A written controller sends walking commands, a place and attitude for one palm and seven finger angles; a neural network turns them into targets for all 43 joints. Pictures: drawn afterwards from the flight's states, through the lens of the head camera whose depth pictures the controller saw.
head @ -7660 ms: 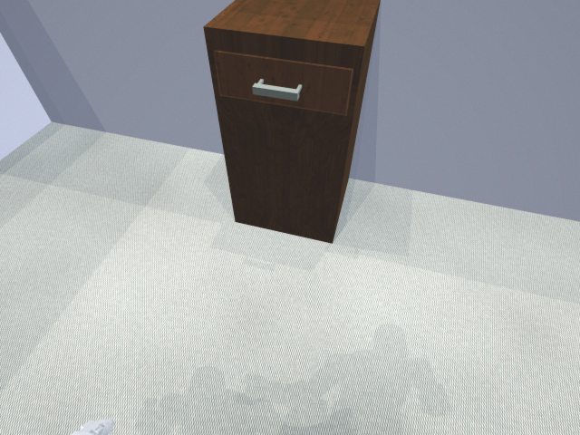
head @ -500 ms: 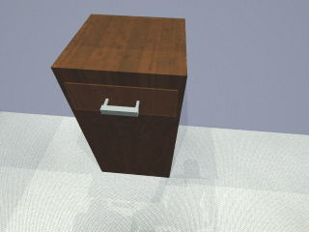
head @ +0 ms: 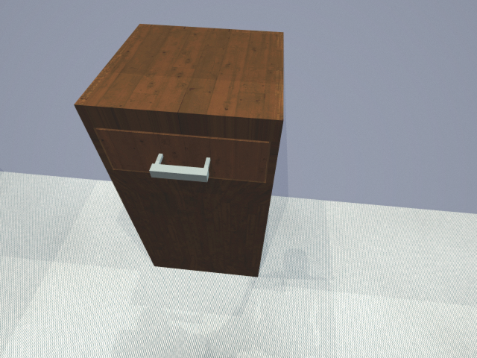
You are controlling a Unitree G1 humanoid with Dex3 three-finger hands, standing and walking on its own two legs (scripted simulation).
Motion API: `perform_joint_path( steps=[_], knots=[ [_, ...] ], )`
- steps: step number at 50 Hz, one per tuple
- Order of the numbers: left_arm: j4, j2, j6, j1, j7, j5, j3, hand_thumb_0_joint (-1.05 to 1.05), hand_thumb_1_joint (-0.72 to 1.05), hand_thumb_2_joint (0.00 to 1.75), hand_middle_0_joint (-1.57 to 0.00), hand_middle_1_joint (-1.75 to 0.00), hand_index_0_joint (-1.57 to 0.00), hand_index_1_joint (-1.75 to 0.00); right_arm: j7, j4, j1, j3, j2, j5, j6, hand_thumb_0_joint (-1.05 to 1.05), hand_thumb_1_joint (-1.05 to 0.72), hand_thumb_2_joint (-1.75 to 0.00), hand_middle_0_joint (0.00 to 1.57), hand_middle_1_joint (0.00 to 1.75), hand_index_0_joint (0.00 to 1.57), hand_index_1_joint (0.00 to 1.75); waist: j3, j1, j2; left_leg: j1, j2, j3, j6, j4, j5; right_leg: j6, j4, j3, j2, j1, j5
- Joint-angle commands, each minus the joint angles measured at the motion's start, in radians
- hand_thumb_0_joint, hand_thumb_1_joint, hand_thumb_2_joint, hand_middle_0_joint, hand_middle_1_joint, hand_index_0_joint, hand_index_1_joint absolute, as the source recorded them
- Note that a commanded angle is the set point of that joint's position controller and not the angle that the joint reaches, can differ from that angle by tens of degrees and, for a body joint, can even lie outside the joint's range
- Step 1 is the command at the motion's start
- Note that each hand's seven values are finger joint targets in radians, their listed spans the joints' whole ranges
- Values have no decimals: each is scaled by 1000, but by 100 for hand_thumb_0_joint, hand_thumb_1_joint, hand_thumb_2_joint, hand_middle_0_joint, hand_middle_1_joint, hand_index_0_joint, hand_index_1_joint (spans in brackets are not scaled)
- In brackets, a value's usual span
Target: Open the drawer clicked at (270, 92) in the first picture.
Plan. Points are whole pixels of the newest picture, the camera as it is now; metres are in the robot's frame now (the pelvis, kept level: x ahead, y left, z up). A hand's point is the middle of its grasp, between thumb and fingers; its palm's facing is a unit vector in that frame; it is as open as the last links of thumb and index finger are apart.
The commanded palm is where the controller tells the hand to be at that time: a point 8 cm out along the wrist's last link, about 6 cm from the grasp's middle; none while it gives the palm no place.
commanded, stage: look again from close up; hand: left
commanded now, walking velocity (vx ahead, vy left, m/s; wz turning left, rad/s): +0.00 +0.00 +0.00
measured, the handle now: (181, 166) +0.54 +0.18 -0.05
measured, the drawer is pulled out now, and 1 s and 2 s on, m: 0.00 0.00 0.00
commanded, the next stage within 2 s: raise the hand with hooked fingers in 0.38 s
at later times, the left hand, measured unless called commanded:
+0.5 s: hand out of the picture -0.02 +0.16 -0.18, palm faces +0.05 -0.98 -0.19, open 7.4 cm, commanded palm +0.09 +0.20 -0.07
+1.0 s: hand out of the picture +0.13 +0.20 -0.07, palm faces +0.01 -0.08 -1.00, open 9.1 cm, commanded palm +0.14 +0.21 +0.00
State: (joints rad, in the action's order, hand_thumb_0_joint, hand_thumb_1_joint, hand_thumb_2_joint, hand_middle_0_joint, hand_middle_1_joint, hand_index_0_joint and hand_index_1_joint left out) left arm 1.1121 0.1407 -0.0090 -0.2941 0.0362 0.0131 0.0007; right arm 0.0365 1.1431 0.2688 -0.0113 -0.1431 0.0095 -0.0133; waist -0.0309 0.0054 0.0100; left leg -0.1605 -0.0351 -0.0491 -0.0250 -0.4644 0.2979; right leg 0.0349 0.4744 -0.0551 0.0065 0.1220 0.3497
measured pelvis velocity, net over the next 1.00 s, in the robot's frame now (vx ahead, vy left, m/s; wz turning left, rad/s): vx -0.07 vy -0.01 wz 0.00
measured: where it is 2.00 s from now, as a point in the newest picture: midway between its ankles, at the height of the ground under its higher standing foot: outside the picture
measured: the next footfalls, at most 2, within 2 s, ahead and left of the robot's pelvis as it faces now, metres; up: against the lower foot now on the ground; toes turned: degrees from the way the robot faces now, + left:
none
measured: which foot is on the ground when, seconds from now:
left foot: down 0.00-1.00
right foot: down 0.00-1.00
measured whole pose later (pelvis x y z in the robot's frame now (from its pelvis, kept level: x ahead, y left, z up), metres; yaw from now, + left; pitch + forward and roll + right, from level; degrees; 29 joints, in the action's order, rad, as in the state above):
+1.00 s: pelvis -0.07 -0.01 -0.05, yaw +0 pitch +10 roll +3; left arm 0.06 0.30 0.01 -0.34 0.50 1.13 -0.16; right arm -0.01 0.50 0.03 0.04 -0.24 0.07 0.10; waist 0.10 0.11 0.00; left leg -0.68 -0.03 -0.05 -0.02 -0.90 0.39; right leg 0.06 0.98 -0.04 -0.02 0.68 0.48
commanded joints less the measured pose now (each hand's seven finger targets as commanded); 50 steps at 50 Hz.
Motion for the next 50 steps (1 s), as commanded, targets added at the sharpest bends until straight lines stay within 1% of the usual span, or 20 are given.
perform_joint_path(
  steps=[1,23,24,25,26,27,28,29,30,31,32,33,35,37,39,41,42,45,47,50],
  knots=[
    [-17,102,-18,-87,3,-1,16,0,90,90,-20,-30,-20,-30,7,-28,61,9,-83,1,-12,0,-90,-90,20,30,20,30,-4,2,13,-1,-67,45,51,39,-273,9,-77,84,-118,14,-420],
    [-11,87,-17,-99,2,-1,18,0,90,90,-20,-30,-20,-30,10,-19,78,7,-72,2,-11,0,-90,-90,20,30,20,30,-27,4,7,-6,-68,52,47,51,-272,8,-96,75,-110,23,-379],
    [18,126,-47,-189,45,10,28,0,90,90,-20,-30,-20,-30,-2,-102,-69,24,-107,-10,-18,0,-90,-90,20,30,20,30,-98,54,52,-146,-46,-6,13,-224,-192,-77,-123,202,-197,67,-972],
    [-1548,374,-234,601,26,80,-90,0,88,89,-20,-32,-20,-32,46,-451,-44,12,-253,-63,-183,0,-90,-90,20,30,20,30,389,-56,-266,164,29,-24,84,-23,-360,14,4,220,-110,-2,-837],
    [-1257,348,-148,191,116,113,11,0,85,88,-20,-33,-20,-33,91,-374,-69,35,-191,-41,-266,0,-90,-90,20,30,20,30,415,16,-451,251,4,22,78,20,-616,25,100,107,-49,41,-505],
    [-1146,183,10,-47,174,108,-64,0,83,87,-21,-34,-21,-34,91,-394,-76,52,-153,-81,-296,0,-90,-90,20,30,20,30,256,2,-308,153,-27,64,59,31,-646,4,132,26,-15,182,-205],
    [-1099,20,50,-66,173,147,-162,0,81,86,-21,-36,-21,-36,90,-384,-81,54,-146,-85,-306,0,-90,-90,20,30,20,30,132,-23,-149,61,-32,41,74,-15,-606,-16,108,-20,-17,235,-229],
    [-1208,83,43,-4,189,228,-166,0,78,85,-21,-37,-21,-37,74,-447,-113,67,-188,-65,-316,0,-90,-90,20,30,20,30,99,-15,-61,-8,-6,60,75,-72,-497,-13,89,8,-23,271,-317],
    [-1221,125,37,-33,212,339,-168,0,76,84,-21,-39,-21,-39,65,-459,-91,68,-221,-28,-304,0,-90,-90,20,30,20,30,200,-42,52,-24,13,50,84,-125,-439,-12,105,16,-20,304,-356],
    [-1185,112,39,-54,240,442,-193,0,74,83,-21,-40,-21,-40,55,-488,-84,68,-218,-1,-283,0,-90,-90,20,30,20,30,211,-47,152,-90,26,58,83,-168,-389,-13,135,15,-13,345,-357],
    [-1154,95,44,-88,267,552,-215,0,71,82,-21,-42,-21,-42,41,-540,-92,73,-221,11,-261,0,-90,-90,20,30,20,30,222,-37,151,-152,50,58,76,-200,-342,-10,158,31,-8,374,-313],
    [-1113,115,44,-137,302,670,-193,0,69,81,-22,-43,-22,-43,28,-569,-106,83,-218,31,-227,0,-90,-90,20,30,20,30,239,-11,204,-210,59,50,64,-219,-283,-6,171,34,-2,390,-253],
    [-1016,100,36,-304,353,849,-182,0,64,79,-22,-47,-22,-47,-13,-621,-170,95,-215,58,-148,0,-90,-90,20,30,20,30,171,55,252,-354,72,41,46,-241,-173,10,190,86,6,421,-194],
    [-1061,153,6,-321,377,965,-122,0,60,77,-22,-50,-22,-50,-57,-665,-220,96,-203,58,-69,0,-90,-90,20,30,20,30,201,109,231,-444,79,25,39,-275,-146,30,236,138,-5,390,-254],
    [-1150,223,-22,-276,406,1037,-67,0,55,75,-22,-53,-22,-53,-80,-724,-268,81,-191,51,-16,0,-90,-90,20,30,20,30,269,141,168,-491,93,8,37,-303,-119,30,287,160,-19,360,-249],
    [-1228,287,-33,-199,450,1096,-12,0,50,73,-23,-55,-23,-55,-83,-768,-281,74,-181,52,24,0,-90,-90,20,30,20,30,326,150,45,-457,101,-1,35,-331,-107,36,309,184,-11,393,-190],
    [-1260,324,-27,-138,477,1118,15,0,48,72,-23,-57,-23,-57,-81,-777,-290,70,-176,51,46,0,-90,-90,20,30,20,30,317,146,31,-456,107,4,35,-344,-86,41,301,195,-6,419,-131],
    [-1310,309,13,91,530,1152,-18,0,41,69,-24,-62,-24,-62,-67,-797,-298,63,-167,55,82,0,-90,-90,20,30,20,30,318,88,-15,-372,111,12,42,-375,-36,38,249,233,-1,517,11],
    [-1355,343,26,289,536,1128,-7,0,36,67,-24,-64,-24,-64,-38,-778,-297,64,-162,63,91,0,-90,-90,20,30,20,30,339,34,27,-359,105,26,57,-396,5,24,205,243,-8,504,53],
    [-1315,328,14,323,491,1069,-35,0,29,64,-24,-69,-24,-69,-11,-756,-296,58,-157,64,72,0,-90,-90,20,30,20,30,332,5,21,-328,98,27,67,-382,22,5,172,209,-17,472,28]
  ],
)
